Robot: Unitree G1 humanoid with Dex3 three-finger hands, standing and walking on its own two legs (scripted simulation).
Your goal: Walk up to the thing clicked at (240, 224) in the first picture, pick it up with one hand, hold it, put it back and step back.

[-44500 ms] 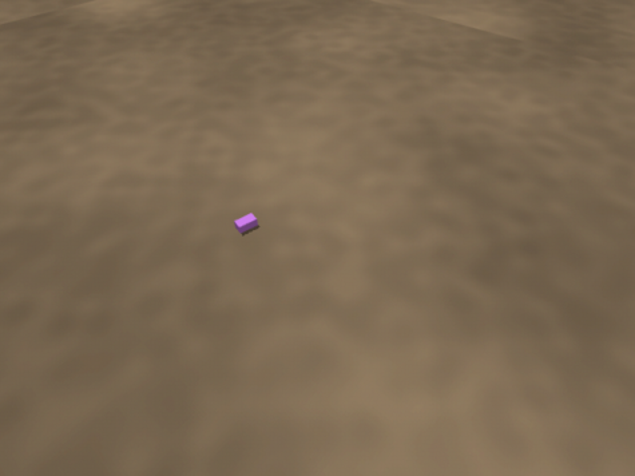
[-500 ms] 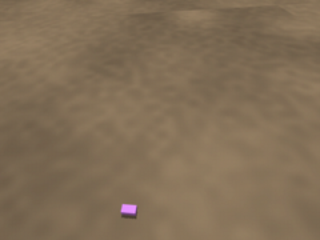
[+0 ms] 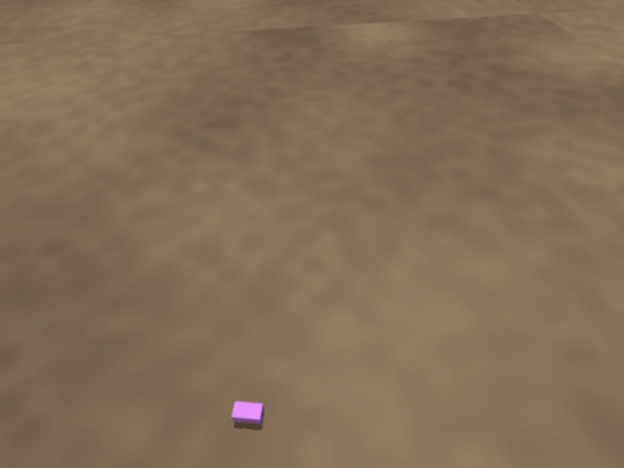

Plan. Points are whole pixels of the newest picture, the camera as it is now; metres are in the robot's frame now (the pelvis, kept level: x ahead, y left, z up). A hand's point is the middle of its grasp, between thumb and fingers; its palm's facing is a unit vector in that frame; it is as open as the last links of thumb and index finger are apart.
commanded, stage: stand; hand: left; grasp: from above
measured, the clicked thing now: (248, 412) +0.47 +0.22 -0.76
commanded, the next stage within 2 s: step back in 0.72 s
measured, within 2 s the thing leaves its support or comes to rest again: neither
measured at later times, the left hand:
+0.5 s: hand out of the picture +0.07 +0.25 -0.16, palm faces +0.01 -0.94 -0.34, open 7.4 cm
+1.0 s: hand out of the picture +0.10 +0.30 -0.18, palm faces +0.00 -0.93 -0.38, open 7.4 cm
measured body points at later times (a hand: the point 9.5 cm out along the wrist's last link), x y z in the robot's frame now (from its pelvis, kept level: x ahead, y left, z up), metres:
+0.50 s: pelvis +0.01 +0.00 +0.00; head +0.01 -0.01 +0.45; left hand +0.07 +0.29 -0.13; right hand +0.07 -0.30 -0.14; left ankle +0.02 +0.14 -0.75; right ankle +0.00 -0.12 -0.75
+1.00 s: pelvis -0.02 +0.04 -0.03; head +0.04 +0.05 +0.42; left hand +0.10 +0.35 -0.15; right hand +0.05 -0.30 -0.14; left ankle -0.02 +0.14 -0.75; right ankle +0.00 -0.12 -0.75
